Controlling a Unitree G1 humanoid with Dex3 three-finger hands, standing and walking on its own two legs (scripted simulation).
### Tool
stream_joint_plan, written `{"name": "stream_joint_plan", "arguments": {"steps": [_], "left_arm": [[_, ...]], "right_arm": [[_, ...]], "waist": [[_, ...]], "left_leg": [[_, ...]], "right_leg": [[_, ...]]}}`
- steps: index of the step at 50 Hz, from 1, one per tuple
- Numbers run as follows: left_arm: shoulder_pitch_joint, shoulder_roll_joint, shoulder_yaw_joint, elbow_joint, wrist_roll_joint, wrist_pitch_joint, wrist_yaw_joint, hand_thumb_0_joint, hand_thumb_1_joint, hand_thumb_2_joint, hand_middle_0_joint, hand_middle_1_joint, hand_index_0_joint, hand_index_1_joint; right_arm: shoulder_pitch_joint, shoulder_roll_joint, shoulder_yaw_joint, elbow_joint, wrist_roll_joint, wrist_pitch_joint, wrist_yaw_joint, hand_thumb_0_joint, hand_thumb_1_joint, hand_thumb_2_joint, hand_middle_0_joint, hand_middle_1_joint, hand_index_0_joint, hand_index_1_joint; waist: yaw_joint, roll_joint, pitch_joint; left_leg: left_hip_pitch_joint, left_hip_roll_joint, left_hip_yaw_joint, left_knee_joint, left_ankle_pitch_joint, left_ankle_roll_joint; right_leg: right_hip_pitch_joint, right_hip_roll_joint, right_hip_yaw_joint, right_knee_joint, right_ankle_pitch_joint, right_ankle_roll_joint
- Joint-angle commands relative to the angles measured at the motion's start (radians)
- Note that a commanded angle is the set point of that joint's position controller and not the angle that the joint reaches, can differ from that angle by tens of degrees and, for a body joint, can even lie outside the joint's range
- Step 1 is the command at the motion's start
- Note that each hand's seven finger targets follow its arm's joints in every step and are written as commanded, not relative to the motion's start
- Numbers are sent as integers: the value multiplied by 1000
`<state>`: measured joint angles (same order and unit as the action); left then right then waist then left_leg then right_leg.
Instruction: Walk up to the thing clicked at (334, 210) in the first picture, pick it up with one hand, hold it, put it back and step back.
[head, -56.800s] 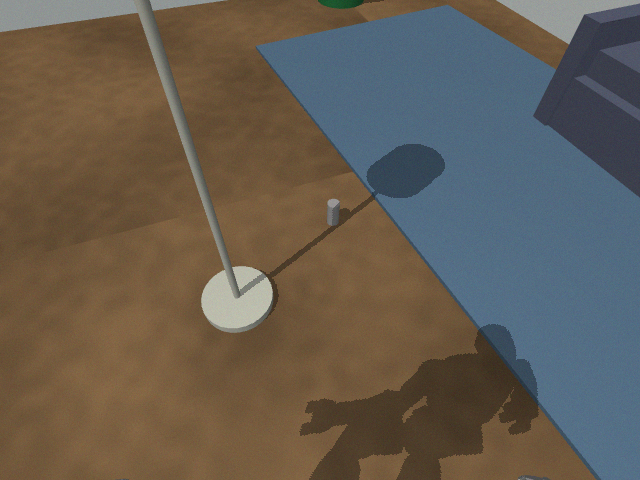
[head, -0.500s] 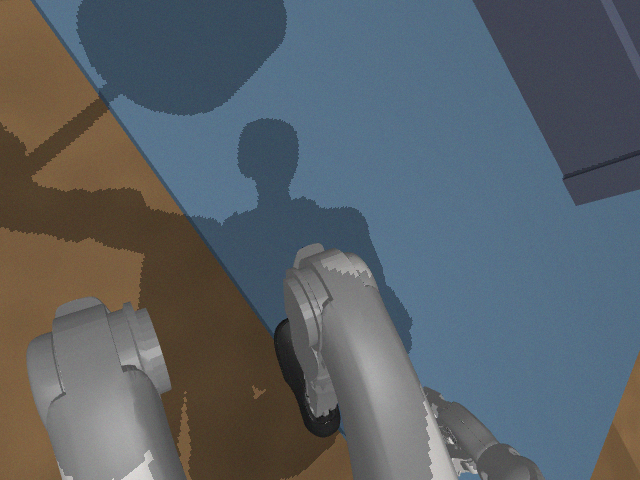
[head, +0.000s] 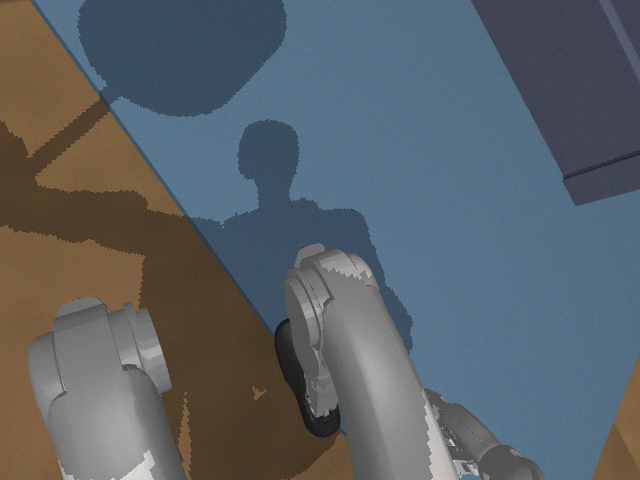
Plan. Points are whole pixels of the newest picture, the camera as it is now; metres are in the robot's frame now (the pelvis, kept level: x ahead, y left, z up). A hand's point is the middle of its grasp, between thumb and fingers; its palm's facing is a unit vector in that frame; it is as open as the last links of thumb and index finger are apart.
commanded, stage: open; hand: left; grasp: from above
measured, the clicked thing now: out of the picture +0.46 +0.36 -0.25
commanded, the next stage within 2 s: withdraw in 0.18 s
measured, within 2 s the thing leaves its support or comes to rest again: neither
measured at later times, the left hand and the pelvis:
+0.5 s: hand out of the picture +0.43 +0.38 -0.19, palm faces -0.34 -0.17 -0.92, open 13.0 cm; pelvis +0.00 +0.00 +0.00, yaw +0 degrees
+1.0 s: hand out of the picture +0.42 +0.37 -0.01, palm faces -0.44 -0.14 -0.89, open 13.9 cm; pelvis -0.02 +0.00 +0.09, yaw +6 degrees
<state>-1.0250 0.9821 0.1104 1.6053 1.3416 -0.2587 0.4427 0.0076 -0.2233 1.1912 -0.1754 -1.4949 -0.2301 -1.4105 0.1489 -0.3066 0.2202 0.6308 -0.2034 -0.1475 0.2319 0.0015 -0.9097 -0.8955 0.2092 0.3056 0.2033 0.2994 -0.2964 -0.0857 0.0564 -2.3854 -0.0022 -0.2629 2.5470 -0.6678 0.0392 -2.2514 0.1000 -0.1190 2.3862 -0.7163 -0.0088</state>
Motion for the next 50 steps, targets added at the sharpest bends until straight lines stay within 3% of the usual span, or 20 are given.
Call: {"name": "stream_joint_plan", "arguments": {"steps": [1,3,5,10,13,14,16,17,19,23,25,28,30,33,37,39,44,45,48,50], "left_arm": [[-284,220,13,-134,-5,-7,39,0,-252,1179,-140,-1478,-207,-1408],[-306,223,17,-148,-11,-11,38,0,-254,1169,-138,-1470,-205,-1400],[-279,204,11,-125,-17,-15,45,0,-261,1181,-139,-1473,-203,-1405],[-291,237,24,-147,-12,-16,53,0,-268,1179,-137,-1463,-198,-1399],[-294,202,4,-128,-8,-11,48,0,-267,1167,-134,-1455,-197,-1389],[-298,227,17,-143,-14,-12,51,0,-263,1159,-135,-1443,-197,-1377],[-274,220,6,-140,-12,-10,48,0,-423,999,-65,-1283,-85,-1217],[-281,235,31,-187,-15,-12,52,0,-503,980,-62,-1203,-83,-1137],[-269,237,43,-219,-25,-6,61,0,-536,991,-62,-1056,-75,-1041],[-285,197,60,-367,-45,21,53,0,-549,994,-63,-1036,-70,-1027],[-277,163,41,-399,-55,41,35,0,-553,993,-65,-1029,-70,-1022],[-259,127,29,-544,-87,84,-4,0,-549,1000,-69,-1025,-71,-1021],[-275,98,4,-600,-113,116,-48,0,-527,988,-78,-1004,-80,-1001],[-258,11,-53,-592,-152,148,-144,0,-509,979,-92,-992,-93,-990],[-266,-78,-128,-540,-182,149,-260,0,-505,980,-109,-988,-106,-991],[-281,-85,-135,-525,-194,139,-294,0,-497,977,-109,-985,-107,-986],[-279,-53,-135,-417,-188,112,-312,0,-501,983,-111,-986,-108,-990],[-298,-44,-132,-403,-177,105,-304,0,-496,978,-117,-978,-113,-983],[-294,-16,-112,-369,-147,95,-281,0,-494,974,-120,-969,-115,-974],[-303,-27,-107,-349,-127,89,-260,0,-507,982,-114,-971,-107,-978]], "right_arm": [[147,-313,-108,-16,5,-7,-16,0,-902,-899,201,301,201,301],[144,-317,-105,-19,2,-11,-15,0,-902,-900,201,301,200,301],[133,-318,-103,-18,3,-9,-21,0,-904,-900,201,301,200,301],[124,-316,-106,-19,4,-6,-26,0,-903,-900,201,301,200,301],[137,-315,-105,-11,-1,-11,-19,0,-903,-900,201,301,200,301],[137,-320,-105,-10,2,-11,-21,0,-900,-899,201,301,200,301],[133,-314,-106,-9,2,-16,-19,0,-904,-898,201,300,201,300],[144,-320,-111,-16,2,-17,-18,0,-901,-897,201,300,201,300],[133,-309,-118,-15,5,-17,-16,0,-905,-900,201,300,200,300],[139,-306,-167,-4,28,-14,-13,0,-908,-902,200,300,200,300],[136,-295,-187,7,41,-6,-9,0,-911,-903,200,300,200,300],[146,-277,-221,3,71,20,-11,0,-909,-903,200,300,200,300],[158,-271,-247,9,91,44,-14,0,-905,-902,200,300,200,300],[177,-250,-266,30,112,85,-29,0,-904,-902,200,301,200,301],[193,-210,-261,22,116,132,-64,0,-905,-903,200,300,200,300],[191,-198,-253,13,119,146,-87,0,-901,-901,200,300,200,300],[172,-185,-220,-3,124,159,-131,0,-899,-900,200,300,200,300],[174,-187,-212,2,120,159,-136,0,-899,-900,200,300,199,300],[162,-195,-205,-10,119,154,-146,0,-897,-899,200,300,199,300],[167,-204,-202,-4,118,148,-149,0,-899,-900,199,300,199,300]], "waist": [[-37,512,-576],[-48,504,-568],[-43,503,-567],[-22,519,-586],[-53,498,-549],[-38,495,-562],[-31,517,-565],[-21,530,-607],[5,562,-652],[47,687,-745],[55,684,-767],[107,712,-858],[102,664,-873],[76,562,-813],[31,376,-732],[34,319,-706],[41,233,-626],[36,245,-615],[61,279,-651],[58,308,-655]], "left_leg": [[573,37,59,-317,110,-51],[568,37,61,-308,107,-49],[561,37,55,-320,102,-52],[575,40,50,-322,96,-55],[563,41,54,-310,90,-51],[564,41,49,-313,93,-51],[576,40,57,-311,99,-52],[605,38,52,-322,130,-57],[624,40,58,-325,135,-60],[736,33,36,-368,204,-87],[747,32,46,-382,191,-83],[786,25,75,-441,195,-78],[802,25,84,-478,195,-66],[763,18,94,-517,160,-48],[683,8,114,-547,71,-19],[664,5,119,-571,45,-11],[627,5,126,-611,0,4],[621,4,127,-613,-1,3],[662,2,123,-630,-6,-7],[697,4,105,-644,-4,-17]], "right_leg": [[192,10,-131,-165,225,-16],[197,5,-129,-169,227,-12],[197,7,-135,-167,225,-14],[183,9,-136,-162,219,-17],[176,11,-135,-166,215,-11],[178,9,-134,-166,217,-12],[180,12,-130,-165,218,-15],[207,8,-133,-162,238,-14],[206,12,-131,-159,242,-17],[159,-10,-124,-120,276,-25],[139,-12,-110,-135,265,-26],[178,-16,-80,-192,265,-33],[196,-15,-60,-241,266,-33],[224,-11,-38,-301,244,-32],[298,-1,-12,-406,183,-29],[320,-6,-2,-438,158,-30],[350,-14,21,-496,102,-32],[347,-18,23,-494,104,-31],[327,-21,26,-483,94,-37],[292,-27,16,-458,104,-36]]}}
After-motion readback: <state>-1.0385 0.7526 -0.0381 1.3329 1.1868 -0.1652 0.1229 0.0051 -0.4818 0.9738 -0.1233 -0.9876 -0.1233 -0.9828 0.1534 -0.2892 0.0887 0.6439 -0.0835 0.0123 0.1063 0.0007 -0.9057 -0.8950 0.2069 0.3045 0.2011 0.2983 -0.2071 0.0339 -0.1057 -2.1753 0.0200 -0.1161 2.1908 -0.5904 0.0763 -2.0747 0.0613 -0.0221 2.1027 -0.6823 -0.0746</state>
